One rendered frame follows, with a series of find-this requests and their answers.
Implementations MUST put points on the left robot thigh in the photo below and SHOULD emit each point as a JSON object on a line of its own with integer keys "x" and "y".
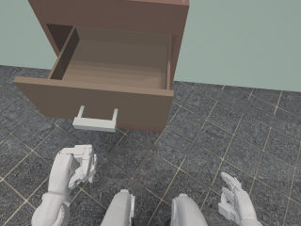
{"x": 120, "y": 210}

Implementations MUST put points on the cabinet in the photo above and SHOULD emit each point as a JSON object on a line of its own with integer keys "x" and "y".
{"x": 58, "y": 17}

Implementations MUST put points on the robot left hand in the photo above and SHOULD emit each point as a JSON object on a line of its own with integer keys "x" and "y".
{"x": 80, "y": 160}

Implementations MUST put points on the handle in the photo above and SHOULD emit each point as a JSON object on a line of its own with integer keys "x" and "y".
{"x": 95, "y": 124}

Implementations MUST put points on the drawer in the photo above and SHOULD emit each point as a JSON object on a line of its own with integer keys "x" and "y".
{"x": 103, "y": 70}

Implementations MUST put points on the robot left forearm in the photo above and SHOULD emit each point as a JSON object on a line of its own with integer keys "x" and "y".
{"x": 53, "y": 211}

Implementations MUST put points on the right robot thigh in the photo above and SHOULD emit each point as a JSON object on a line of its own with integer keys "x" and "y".
{"x": 185, "y": 211}

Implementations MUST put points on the robot right hand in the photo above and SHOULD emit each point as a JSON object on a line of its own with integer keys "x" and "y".
{"x": 240, "y": 206}

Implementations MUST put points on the robot thigh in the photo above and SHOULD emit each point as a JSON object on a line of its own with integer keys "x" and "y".
{"x": 120, "y": 210}
{"x": 185, "y": 211}

